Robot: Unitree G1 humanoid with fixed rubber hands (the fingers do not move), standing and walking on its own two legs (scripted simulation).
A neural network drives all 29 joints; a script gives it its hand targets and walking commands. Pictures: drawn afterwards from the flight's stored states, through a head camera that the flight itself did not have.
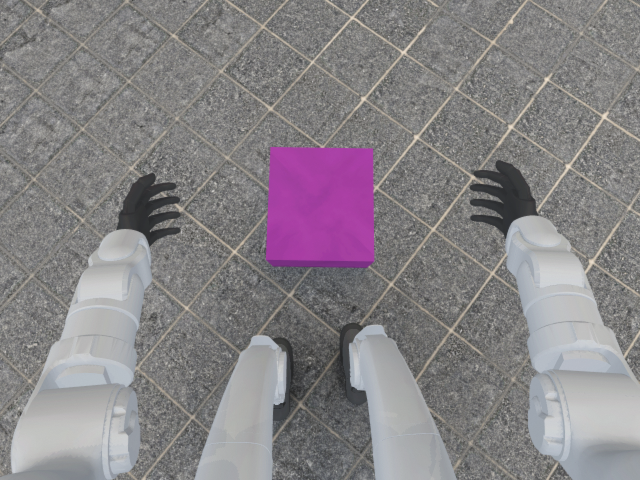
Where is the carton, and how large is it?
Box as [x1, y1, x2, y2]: [266, 147, 373, 267]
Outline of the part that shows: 270,147 266,259 274,266 368,266 373,261 372,148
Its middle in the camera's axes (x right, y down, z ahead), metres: +0.01 -0.08 +1.03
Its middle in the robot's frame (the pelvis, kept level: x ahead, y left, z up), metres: +0.54 -0.02 -0.61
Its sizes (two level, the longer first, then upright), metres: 0.290 0.262 0.146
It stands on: the floor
